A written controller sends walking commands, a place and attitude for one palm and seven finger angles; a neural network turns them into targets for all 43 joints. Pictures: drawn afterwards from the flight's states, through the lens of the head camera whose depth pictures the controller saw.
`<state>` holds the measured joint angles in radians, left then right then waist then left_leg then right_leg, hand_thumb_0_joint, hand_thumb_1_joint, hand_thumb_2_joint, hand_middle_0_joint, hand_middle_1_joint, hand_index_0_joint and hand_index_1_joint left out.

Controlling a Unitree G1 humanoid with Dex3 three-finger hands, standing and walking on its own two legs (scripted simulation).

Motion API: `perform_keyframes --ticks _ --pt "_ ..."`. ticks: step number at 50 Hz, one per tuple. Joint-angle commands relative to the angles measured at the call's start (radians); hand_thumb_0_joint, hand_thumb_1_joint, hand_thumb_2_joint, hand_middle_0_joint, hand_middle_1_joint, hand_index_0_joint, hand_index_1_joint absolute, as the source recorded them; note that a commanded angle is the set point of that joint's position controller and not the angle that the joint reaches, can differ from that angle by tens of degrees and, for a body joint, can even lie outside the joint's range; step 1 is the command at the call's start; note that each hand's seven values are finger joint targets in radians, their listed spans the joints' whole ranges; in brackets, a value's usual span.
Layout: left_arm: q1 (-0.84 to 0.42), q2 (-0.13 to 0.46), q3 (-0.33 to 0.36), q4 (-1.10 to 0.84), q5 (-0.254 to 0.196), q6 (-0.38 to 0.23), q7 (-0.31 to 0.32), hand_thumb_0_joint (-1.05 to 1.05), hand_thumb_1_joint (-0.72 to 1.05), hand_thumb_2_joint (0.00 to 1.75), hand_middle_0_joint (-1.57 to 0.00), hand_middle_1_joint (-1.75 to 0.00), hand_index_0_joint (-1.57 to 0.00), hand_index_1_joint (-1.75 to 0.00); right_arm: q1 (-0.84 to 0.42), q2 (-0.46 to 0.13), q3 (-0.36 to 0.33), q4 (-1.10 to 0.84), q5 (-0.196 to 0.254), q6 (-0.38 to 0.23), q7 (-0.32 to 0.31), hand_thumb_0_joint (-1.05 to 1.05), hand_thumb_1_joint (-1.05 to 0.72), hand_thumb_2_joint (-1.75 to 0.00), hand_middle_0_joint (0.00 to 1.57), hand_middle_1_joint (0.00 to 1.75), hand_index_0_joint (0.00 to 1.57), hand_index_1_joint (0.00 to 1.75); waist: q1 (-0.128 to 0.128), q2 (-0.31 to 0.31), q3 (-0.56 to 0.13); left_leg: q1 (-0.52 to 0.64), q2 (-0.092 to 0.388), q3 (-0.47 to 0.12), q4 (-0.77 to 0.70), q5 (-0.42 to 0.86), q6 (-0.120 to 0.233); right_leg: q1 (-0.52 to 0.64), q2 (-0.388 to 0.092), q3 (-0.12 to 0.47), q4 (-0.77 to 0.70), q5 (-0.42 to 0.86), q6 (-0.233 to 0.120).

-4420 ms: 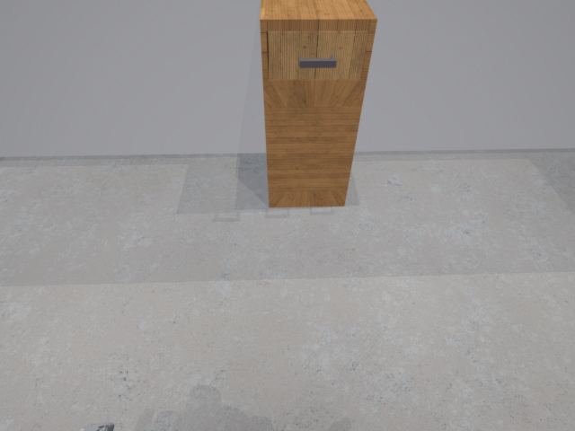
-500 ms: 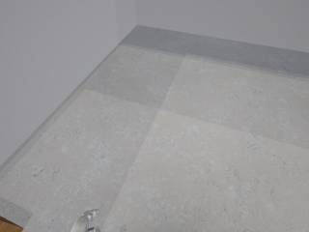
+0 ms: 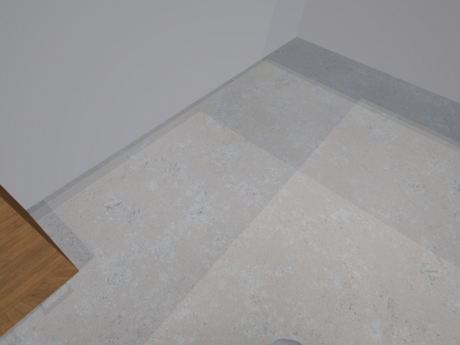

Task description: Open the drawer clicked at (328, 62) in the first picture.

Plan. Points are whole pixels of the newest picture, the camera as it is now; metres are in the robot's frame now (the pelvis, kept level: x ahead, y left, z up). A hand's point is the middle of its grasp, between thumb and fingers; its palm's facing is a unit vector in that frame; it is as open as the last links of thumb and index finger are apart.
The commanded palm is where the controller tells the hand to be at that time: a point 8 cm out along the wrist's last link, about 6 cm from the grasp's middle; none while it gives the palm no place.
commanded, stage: turn to face it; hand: left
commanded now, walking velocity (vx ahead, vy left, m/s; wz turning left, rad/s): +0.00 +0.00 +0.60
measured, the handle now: out of the picture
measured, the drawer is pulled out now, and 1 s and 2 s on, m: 0.00 0.00 0.00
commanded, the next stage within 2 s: take the last steps up to it in 1.26 s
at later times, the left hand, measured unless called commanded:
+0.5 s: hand out of the picture -0.04 +0.17 -0.17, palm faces +0.35 -0.91 -0.23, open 7.4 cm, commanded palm none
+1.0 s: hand out of the picture -0.06 +0.24 -0.15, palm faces +0.58 -0.77 -0.26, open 7.4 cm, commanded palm none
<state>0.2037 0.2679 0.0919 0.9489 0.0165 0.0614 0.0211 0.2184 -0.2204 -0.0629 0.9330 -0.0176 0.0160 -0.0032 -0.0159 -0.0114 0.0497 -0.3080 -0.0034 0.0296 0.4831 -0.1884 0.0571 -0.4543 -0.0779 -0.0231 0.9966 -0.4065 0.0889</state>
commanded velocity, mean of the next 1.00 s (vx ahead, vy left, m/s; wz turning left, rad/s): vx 0.00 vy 0.00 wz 0.58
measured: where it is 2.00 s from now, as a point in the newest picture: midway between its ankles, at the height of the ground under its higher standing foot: outside the picture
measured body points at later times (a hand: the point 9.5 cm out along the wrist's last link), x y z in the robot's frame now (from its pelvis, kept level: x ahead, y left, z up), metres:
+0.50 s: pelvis -0.03 -0.03 -0.01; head +0.00 -0.01 +0.44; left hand -0.06 +0.22 -0.16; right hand +0.15 -0.25 -0.14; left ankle -0.07 +0.08 -0.72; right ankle +0.00 -0.17 -0.74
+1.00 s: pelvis -0.05 -0.01 +0.00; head -0.03 +0.01 +0.45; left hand -0.09 +0.28 -0.13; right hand +0.13 -0.20 -0.14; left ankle -0.07 +0.08 -0.74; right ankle +0.04 -0.14 -0.70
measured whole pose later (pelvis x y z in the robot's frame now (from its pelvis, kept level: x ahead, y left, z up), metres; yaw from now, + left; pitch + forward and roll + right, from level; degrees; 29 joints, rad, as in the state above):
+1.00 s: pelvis -0.05 -0.01 +0.00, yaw +36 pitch +0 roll -1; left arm 0.11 0.24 0.06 0.87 0.01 0.05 0.02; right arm 0.25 -0.21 -0.06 0.94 -0.02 0.04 0.01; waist -0.05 0.01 0.05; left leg -0.28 -0.08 -0.12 0.47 -0.18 0.05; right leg -0.38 -0.04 0.01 0.83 -0.43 0.09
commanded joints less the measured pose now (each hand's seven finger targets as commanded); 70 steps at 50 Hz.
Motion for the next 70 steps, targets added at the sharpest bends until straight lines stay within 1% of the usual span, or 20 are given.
perform_keyframes --ticks 1,7,9,10,14,20,25,26,27,28,30,32,35,44,52,53,55,56,61,70 --pt "-0.042 0.037 0.001 -0.111 -0.006 -0.027 -0.003 0.0 0.9 0.9 -0.2 -0.3 -0.2 -0.3 0.015 -0.212 -0.058 -0.061 -0.006 0.0 -0.003 0.0 -0.9 -0.9 0.2 0.3 0.2 0.3 -0.026 0.161 -0.099 0.151 0.247 -0.34 -0.166 0.136 0.12 -0.03 0.016 0.012 -0.113 -0.029 0.002" --pt "0.119 0.066 0.006 -0.098 -0.01 -0.048 0.007 0.0 0.9 0.9 -0.2 -0.3 -0.2 -0.3 -0.081 -0.203 -0.069 -0.106 0.001 0.019 0.011 0.0 -0.9 -0.9 0.2 0.3 0.2 0.3 0.05 0.127 -0.108 -0.096 0.138 -0.348 -0.054 0.011 0.036 0.34 0.039 -0.01 -0.578 0.148 -0.031" --pt "0.101 0.23 0.028 -0.136 0.015 -0.06 0.018 0.0 0.9 0.9 -0.2 -0.3 -0.2 -0.3 -0.067 -0.092 -0.051 -0.15 0.005 0.022 0.02 0.0 -0.9 -0.9 0.2 0.3 0.2 0.3 0.056 -0.319 -0.061 -0.381 -0.081 -0.071 0.427 -0.358 -0.107 0.373 -0.414 0.435 -0.823 0.022 -0.205" --pt "0.047 0.208 0.02 -0.16 0.006 -0.055 0.02 0.0 0.9 0.9 -0.2 -0.3 -0.2 -0.3 -0.081 -0.146 -0.062 -0.151 -0.008 0.028 0.023 0.0 -0.9 -0.9 0.2 0.3 0.2 0.3 0.04 -0.195 -0.056 -0.312 -0.018 -0.113 0.596 -0.342 -0.086 0.225 -0.419 0.354 -0.809 0.006 -0.235" --pt "-0.065 0.101 -0.011 -0.172 0.009 -0.067 0.014 0.0 0.9 0.9 -0.2 -0.3 -0.2 -0.3 -0.049 -0.121 -0.057 -0.094 -0.003 0.04 0.042 0.0 -0.9 -0.9 0.2 0.3 0.2 0.3 -0.025 -0.17 0.026 -0.282 0.034 -0.042 0.727 -0.177 -0.117 0.176 -0.236 0.061 -0.704 0.277 -0.173" --pt "0.077 0.164 0.003 -0.123 0.016 -0.061 0.011 0.0 0.9 0.9 -0.2 -0.3 -0.2 -0.3 -0.17 -0.087 -0.033 -0.12 0.004 0.037 0.045 0.0 -0.9 -0.9 0.2 0.3 0.2 0.3 0.063 -0.194 -0.013 -0.191 0.031 0.051 0.426 -0.259 -0.131 0.314 -0.281 -0.014 -0.636 0.472 -0.197" --pt "0.08 0.184 0.02 -0.109 0.009 -0.048 0.004 0.0 0.9 0.9 -0.2 -0.3 -0.2 -0.3 -0.091 -0.108 -0.03 -0.108 0.007 0.014 0.037 0.0 -0.9 -0.9 0.2 0.3 0.2 0.3 0.035 -0.187 -0.106 0.023 0.008 0.098 0.05 -0.128 -0.102 0.339 -0.271 -0.104 -0.45 0.562 -0.132" --pt "0.074 0.169 0.019 -0.115 -0.001 -0.043 0.0 0.0 0.9 0.9 -0.2 -0.3 -0.2 -0.3 -0.032 -0.154 -0.043 -0.094 0.004 0.006 0.037 0.0 -0.9 -0.9 0.2 0.3 0.2 0.3 -0.002 -0.094 -0.145 0.186 0.044 0.049 -0.069 0.029 -0.083 0.235 -0.25 -0.142 -0.325 0.482 -0.083" --pt "0.074 0.108 0.013 -0.151 -0.008 -0.039 -0.008 0.0 0.9 0.9 -0.2 -0.3 -0.2 -0.3 0.033 -0.278 -0.072 -0.092 -0.002 -0.006 0.03 0.0 -0.9 -0.9 0.2 0.3 0.2 0.3 -0.038 0.217 -0.193 0.382 0.301 -0.292 -0.102 0.36 0.031 -0.041 -0.123 -0.186 -0.098 0.078 0.001" --pt "0.004 0.075 -0.007 -0.187 0.003 -0.034 -0.005 0.0 0.9 0.9 -0.2 -0.3 -0.2 -0.3 0.102 -0.337 -0.087 -0.067 0.005 0.0 0.026 0.0 -0.9 -0.9 0.2 0.3 0.2 0.3 -0.076 0.323 -0.189 0.367 0.437 -0.409 -0.112 0.535 0.14 -0.158 -0.069 -0.105 0.068 -0.279 0.013" --pt "-0.095 0.078 0.001 -0.176 0.0 -0.028 0.003 0.0 0.9 0.9 -0.2 -0.3 -0.2 -0.3 0.083 -0.277 -0.073 -0.056 0.0 -0.004 0.0 0.0 -0.9 -0.9 0.2 0.3 0.2 0.3 -0.078 0.229 -0.124 0.243 0.363 -0.384 -0.122 0.386 0.14 -0.186 -0.069 0.013 0.188 -0.162 0.0" --pt "-0.048 0.077 0.007 -0.135 0.0 -0.03 -0.01 0.0 0.9 0.9 -0.2 -0.3 -0.2 -0.3 -0.033 -0.222 -0.049 -0.084 -0.003 -0.009 -0.004 0.0 -0.9 -0.9 0.2 0.3 0.2 0.3 -0.013 0.163 -0.07 0.16 0.268 -0.278 -0.143 0.315 0.096 -0.139 -0.066 0.017 0.188 -0.016 0.006" --pt "-0.004 0.082 0.007 -0.108 0.001 -0.028 -0.011 0.0 0.9 0.9 -0.2 -0.3 -0.2 -0.3 -0.042 -0.205 -0.041 -0.091 0.001 -0.015 -0.006 0.0 -0.9 -0.9 0.2 0.3 0.2 0.3 0.003 0.14 -0.098 0.177 0.224 -0.244 -0.151 0.332 0.089 -0.094 -0.045 0.017 0.138 0.037 0.015" --pt "-0.113 0.077 0.0 -0.154 -0.005 -0.031 0.001 0.0 0.9 0.9 -0.2 -0.3 -0.2 -0.3 0.042 -0.211 -0.054 -0.064 -0.005 -0.002 -0.005 0.0 -0.9 -0.9 0.2 0.3 0.2 0.3 -0.035 0.139 -0.087 0.204 0.218 -0.431 -0.154 0.257 0.129 -0.071 0.008 0.048 -0.06 -0.016 0.015" --pt "0.012 0.065 -0.007 -0.142 -0.015 -0.044 0.014 0.0 0.9 0.9 -0.2 -0.3 -0.2 -0.3 -0.011 -0.196 -0.058 -0.077 -0.003 0.014 0.0 0.0 -0.9 -0.9 0.2 0.3 0.2 0.3 0.025 0.163 -0.115 0.021 0.143 -0.467 -0.077 0.217 0.079 0.265 0.072 0.029 -0.465 0.106 -0.028" --pt "0.038 0.083 -0.004 -0.138 -0.012 -0.053 0.018 0.0 0.9 0.9 -0.2 -0.3 -0.2 -0.3 -0.007 -0.17 -0.054 -0.079 0.003 0.014 0.003 0.0 -0.9 -0.9 0.2 0.3 0.2 0.3 0.038 0.095 -0.119 -0.063 0.104 -0.44 -0.023 0.135 0.039 0.383 0.038 0.053 -0.617 0.181 -0.038" --pt "0.034 0.21 0.013 -0.155 0.009 -0.063 0.022 0.0 0.9 0.9 -0.2 -0.3 -0.2 -0.3 0.023 -0.094 -0.043 -0.109 0.007 0.011 0.009 0.0 -0.9 -0.9 0.2 0.3 0.2 0.3 0.035 -0.269 -0.098 -0.309 -0.097 -0.119 0.379 -0.365 -0.093 0.436 -0.392 0.433 -0.766 0.202 -0.21" --pt "0.014 0.182 0.011 -0.166 0.0 -0.062 0.023 0.0 0.9 0.9 -0.2 -0.3 -0.2 -0.3 0.0 -0.14 -0.054 -0.1 -0.007 0.023 0.008 0.0 -0.9 -0.9 0.2 0.3 0.2 0.3 0.035 -0.204 -0.079 -0.262 -0.045 -0.149 0.53 -0.364 -0.085 0.305 -0.38 0.385 -0.765 0.204 -0.247" --pt "-0.068 0.093 -0.015 -0.158 0.003 -0.068 0.014 0.0 0.9 0.9 -0.2 -0.3 -0.2 -0.3 0.037 -0.105 -0.047 -0.037 -0.005 0.046 0.027 0.0 -0.9 -0.9 0.2 0.3 0.2 0.3 -0.021 -0.164 0.024 -0.214 0.01 -0.073 0.714 -0.159 -0.112 0.171 -0.198 0.104 -0.732 0.223 -0.191" --pt "0.121 0.157 0.004 -0.044 0.017 -0.068 0.008 0.0 0.9 0.9 -0.2 -0.3 -0.2 -0.3 -0.071 -0.058 -0.005 -0.038 0.009 0.015 0.016 0.0 -0.9 -0.9 0.2 0.3 0.2 0.3 0.063 -0.214 -0.07 -0.044 -0.001 0.032 0.215 -0.27 -0.107 0.35 -0.241 0.091 -0.629 0.469 -0.218"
